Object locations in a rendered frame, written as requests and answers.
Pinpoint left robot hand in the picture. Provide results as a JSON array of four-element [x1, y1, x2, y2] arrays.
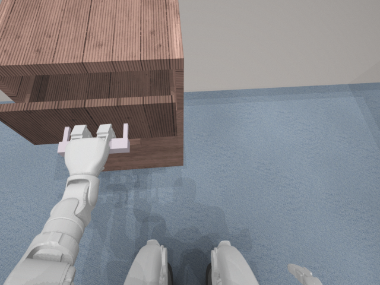
[[65, 124, 116, 178]]

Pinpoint cabinet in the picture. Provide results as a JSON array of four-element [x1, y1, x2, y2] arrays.
[[0, 0, 184, 172]]

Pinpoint right robot hand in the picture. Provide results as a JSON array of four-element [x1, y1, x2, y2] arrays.
[[287, 264, 322, 285]]

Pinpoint handle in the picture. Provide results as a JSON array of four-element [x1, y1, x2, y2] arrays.
[[57, 123, 130, 157], [129, 138, 142, 148]]

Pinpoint left robot forearm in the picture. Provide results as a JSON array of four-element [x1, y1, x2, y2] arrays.
[[3, 173, 100, 285]]

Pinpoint right robot shin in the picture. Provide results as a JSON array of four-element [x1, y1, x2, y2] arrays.
[[211, 240, 231, 285]]

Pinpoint robot left upper arm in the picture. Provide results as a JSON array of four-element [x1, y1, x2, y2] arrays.
[[9, 258, 76, 285]]

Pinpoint left robot thigh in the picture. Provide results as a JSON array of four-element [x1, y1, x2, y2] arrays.
[[123, 244, 167, 285]]

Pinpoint drawer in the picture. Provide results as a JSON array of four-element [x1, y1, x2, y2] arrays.
[[0, 69, 177, 145]]

